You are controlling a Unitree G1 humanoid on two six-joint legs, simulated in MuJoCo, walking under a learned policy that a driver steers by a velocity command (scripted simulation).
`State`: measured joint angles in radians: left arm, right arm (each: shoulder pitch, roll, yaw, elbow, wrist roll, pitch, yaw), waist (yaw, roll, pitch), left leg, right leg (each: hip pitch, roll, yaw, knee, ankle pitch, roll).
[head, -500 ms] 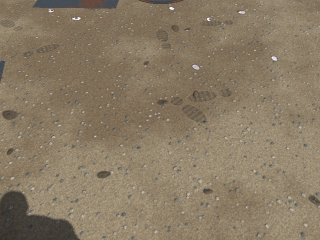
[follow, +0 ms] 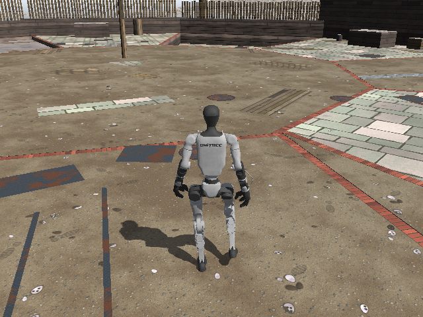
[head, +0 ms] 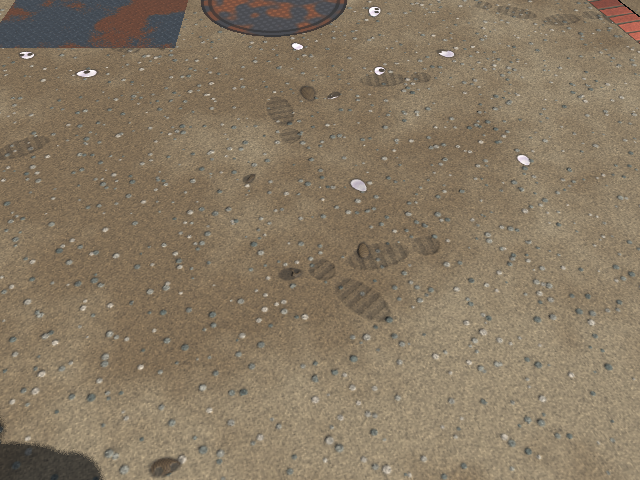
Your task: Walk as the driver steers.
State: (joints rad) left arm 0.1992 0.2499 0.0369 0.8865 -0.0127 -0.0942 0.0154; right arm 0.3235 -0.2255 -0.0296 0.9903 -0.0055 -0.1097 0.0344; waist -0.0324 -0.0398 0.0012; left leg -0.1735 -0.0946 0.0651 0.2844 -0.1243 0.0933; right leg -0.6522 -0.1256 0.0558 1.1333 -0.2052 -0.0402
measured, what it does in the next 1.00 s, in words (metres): walks ahead, turning left: right foot, then left foot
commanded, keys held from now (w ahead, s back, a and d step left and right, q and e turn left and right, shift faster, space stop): w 0.24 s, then w+q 0.76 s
